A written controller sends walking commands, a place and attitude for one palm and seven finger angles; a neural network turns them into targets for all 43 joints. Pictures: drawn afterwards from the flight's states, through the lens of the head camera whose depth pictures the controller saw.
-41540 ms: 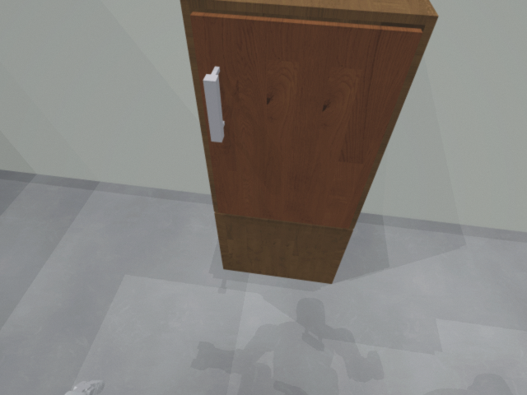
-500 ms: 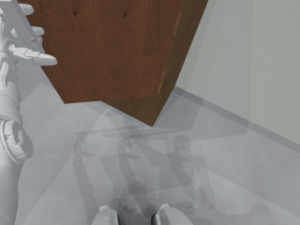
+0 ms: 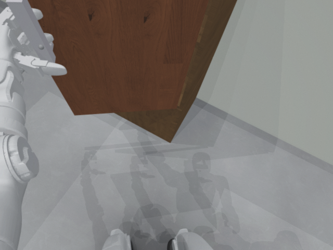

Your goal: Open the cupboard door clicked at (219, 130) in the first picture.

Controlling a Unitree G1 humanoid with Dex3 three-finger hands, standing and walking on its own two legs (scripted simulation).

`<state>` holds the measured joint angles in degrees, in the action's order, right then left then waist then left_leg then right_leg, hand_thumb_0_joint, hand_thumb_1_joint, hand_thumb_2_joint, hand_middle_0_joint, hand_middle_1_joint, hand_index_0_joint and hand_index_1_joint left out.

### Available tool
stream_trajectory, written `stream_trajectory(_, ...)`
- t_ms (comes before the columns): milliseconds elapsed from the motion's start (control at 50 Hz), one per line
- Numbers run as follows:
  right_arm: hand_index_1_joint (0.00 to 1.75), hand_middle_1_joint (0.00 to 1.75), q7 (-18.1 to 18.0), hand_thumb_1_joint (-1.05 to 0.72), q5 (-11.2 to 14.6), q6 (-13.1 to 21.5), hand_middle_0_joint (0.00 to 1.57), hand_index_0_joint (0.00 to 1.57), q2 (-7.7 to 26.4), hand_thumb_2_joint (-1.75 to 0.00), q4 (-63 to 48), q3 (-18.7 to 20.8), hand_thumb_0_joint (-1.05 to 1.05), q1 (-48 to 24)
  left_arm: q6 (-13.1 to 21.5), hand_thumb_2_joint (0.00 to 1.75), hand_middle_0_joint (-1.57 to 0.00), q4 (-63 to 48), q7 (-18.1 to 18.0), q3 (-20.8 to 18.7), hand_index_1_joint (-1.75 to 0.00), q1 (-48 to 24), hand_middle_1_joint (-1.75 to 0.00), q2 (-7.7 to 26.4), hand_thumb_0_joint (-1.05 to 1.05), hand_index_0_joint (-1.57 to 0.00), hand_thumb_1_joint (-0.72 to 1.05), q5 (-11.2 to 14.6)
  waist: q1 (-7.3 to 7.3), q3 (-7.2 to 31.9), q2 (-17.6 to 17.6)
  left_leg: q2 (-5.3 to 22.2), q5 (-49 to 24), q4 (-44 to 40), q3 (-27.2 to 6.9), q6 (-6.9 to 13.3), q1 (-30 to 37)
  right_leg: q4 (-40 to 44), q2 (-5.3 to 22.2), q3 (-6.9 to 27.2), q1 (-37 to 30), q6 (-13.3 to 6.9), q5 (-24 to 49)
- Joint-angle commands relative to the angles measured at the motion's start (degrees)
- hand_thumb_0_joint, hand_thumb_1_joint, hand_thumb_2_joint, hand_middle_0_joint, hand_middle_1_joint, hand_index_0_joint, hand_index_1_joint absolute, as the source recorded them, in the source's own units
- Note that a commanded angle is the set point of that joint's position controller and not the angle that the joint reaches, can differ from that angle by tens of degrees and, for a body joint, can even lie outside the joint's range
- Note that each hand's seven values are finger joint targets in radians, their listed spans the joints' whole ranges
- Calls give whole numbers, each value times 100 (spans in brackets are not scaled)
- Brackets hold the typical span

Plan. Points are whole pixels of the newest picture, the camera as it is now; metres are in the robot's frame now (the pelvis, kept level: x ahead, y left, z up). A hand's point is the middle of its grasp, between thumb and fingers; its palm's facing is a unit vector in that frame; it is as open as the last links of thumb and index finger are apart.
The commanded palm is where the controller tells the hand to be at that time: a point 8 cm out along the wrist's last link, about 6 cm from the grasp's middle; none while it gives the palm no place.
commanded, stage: close the thumb around the handle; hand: left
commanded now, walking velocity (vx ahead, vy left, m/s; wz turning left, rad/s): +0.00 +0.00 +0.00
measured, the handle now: (36, 27) +0.59 +0.22 +0.13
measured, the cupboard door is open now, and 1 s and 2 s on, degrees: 36 38 76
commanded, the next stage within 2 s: pull the door open along its arc in 0.68 s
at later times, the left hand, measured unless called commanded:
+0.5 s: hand (45, 44) +0.55 +0.20 +0.12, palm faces +0.04 -1.00 +0.02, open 7.2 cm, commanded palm +0.53 +0.24 +0.12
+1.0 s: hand (47, 48) +0.54 +0.19 +0.12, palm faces +0.05 -1.00 +0.00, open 5.8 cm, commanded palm +0.49 +0.24 +0.12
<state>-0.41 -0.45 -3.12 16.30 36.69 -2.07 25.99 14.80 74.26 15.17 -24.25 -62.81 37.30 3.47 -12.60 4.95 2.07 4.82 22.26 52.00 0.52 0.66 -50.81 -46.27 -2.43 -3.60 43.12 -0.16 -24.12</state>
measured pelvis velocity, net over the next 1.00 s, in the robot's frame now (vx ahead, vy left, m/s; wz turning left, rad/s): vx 0.00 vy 0.00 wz -0.01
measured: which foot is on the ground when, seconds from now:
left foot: down 0.00-1.00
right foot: down 0.00-1.00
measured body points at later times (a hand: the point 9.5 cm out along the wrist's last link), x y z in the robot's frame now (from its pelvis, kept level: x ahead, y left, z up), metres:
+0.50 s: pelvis +0.00 +0.00 +0.00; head +0.13 +0.02 +0.43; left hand +0.54 +0.25 +0.12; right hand -0.05 -0.26 -0.10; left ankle +0.01 +0.11 -0.69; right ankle -0.03 -0.12 -0.69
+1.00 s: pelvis +0.00 +0.00 +0.00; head +0.12 +0.01 +0.44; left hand +0.53 +0.25 +0.12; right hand -0.03 -0.27 -0.10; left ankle +0.01 +0.11 -0.69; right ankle -0.03 -0.12 -0.69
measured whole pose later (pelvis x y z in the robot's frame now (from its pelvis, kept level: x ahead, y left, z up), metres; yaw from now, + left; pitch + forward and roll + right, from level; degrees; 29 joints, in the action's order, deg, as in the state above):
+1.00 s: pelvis +0.00 +0.00 +0.00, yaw -1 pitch +20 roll -3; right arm 0.2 -0.4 -3.5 15.9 36.0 -1.5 26.4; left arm 16.0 69.8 13.6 -25.7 -57.3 34.4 4.1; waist -11.8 5.6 2.7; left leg 5.2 22.2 50.7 1.6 0.3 -48.4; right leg -45.8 -2.8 -2.3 41.7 -0.5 -24.1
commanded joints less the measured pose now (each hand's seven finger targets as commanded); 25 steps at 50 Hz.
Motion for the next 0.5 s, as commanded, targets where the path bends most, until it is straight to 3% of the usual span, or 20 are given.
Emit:
stream_trajectory(0, 30, 30, -79, -90, -70, 50, 20, 20, 1056, -90, -89, 398, 0, 1208, 489, 35, -31, -1546, -127, -42, -121, -3011, -121, 1364, 0, -31, -39, 35, -102, 2816, 1156, -207, -2681, -222, -418, 102, 3193, 400, -215, 79, -17, -24, 2189)
stream_trajectory(60, 30, 30, -63, -90, -63, 44, 20, 20, 1068, -90, -94, 393, 0, 1215, 517, 42, -32, -1394, -124, -203, -123, -2698, -123, 1495, 0, -32, -22, 40, -27, 2927, 962, -215, -2860, -195, -403, 109, 3122, 357, -226, 89, -188, -22, 2396)
stream_trajectory(120, 30, 30, -56, -90, -48, 20, 20, 20, 1076, -90, -142, 384, 0, 1189, 406, 49, -33, -1239, -101, -145, -125, -2589, -125, 1454, 0, -33, -5, 14, -27, 2708, 854, -225, -2627, -235, -363, 121, 2890, 382, -217, 81, -220, -13, 2308)
stream_trajectory(160, 30, 30, -69, -90, -47, 10, 20, 20, 1070, -90, -164, 379, 0, 1179, 419, 54, -34, -1347, -116, -136, -126, -2697, -126, 1480, 0, -34, 6, -2, -26, 2770, 1005, -212, -2717, -240, -383, 107, 3015, 370, -211, 82, -148, -17, 2306)
stream_trajectory(180, 30, 30, -59, -90, -55, 17, 20, 20, 1049, -90, -163, 385, 0, 1178, 423, 56, -34, -1417, -119, -49, -127, -2738, -127, 1327, 0, -34, 12, 20, -56, 2792, 1004, -217, -2718, -228, -373, 114, 3050, 388, -219, 83, -135, -12, 2311)
stream_trajectory(240, 30, 30, -62, -90, -71, 25, 20, 20, 1053, -90, -134, 392, 0, 1218, 470, 64, -36, -1470, -140, -104, -128, -2809, -128, 1331, 0, -36, 28, 57, -93, 2764, 912, -203, -2751, -225, -412, 121, 3091, 380, -231, 67, -105, -24, 2294)
stream_trajectory(300, 30, 30, -53, -90, -61, 31, 20, 20, 1058, -90, -127, 390, 0, 1229, 457, 71, -37, -1397, -136, -154, -130, -2733, -130, 1416, 0, -37, 45, 40, -38, 2786, 950, -212, -2707, -236, -388, 107, 3021, 378, -225, 79, -173, -16, 2310)
stream_trajectory(380, 30, 30, -47, -90, -60, 30, 20, 20, 1044, -90, -113, 391, 0, 1216, 441, 80, -38, -1311, -167, 19, -133, -2750, -133, 1193, 0, -38, 68, 25, -102, 2658, 952, -206, -2584, -253, -400, 106, 3021, 412, -220, 74, -20, -14, 2152)
stream_trajectory(440, 30, 30, -57, -90, -78, 41, 20, 20, 1080, -90, -111, 384, 0, 1275, 452, 88, -40, -1323, -194, -282, -134, -2761, -134, 1561, 0, -40, 84, 27, -38, 2757, 805, -233, -2588, -241, -385, 138, 2856, 391, -220, 102, -256, -20, 2279)
stream_trajectory(480, 30, 30, -51, -90, -69, 32, 20, 20, 1038, -90, -134, 390, 0, 1250, 475, 90, -40, -1354, -191, -146, -135, -2676, -135, 1419, 0, -40, 90, -32, -23, 2834, 892, -232, -2668, -241, -367, 120, 2928, 376, -216, 99, -258, -14, 2339)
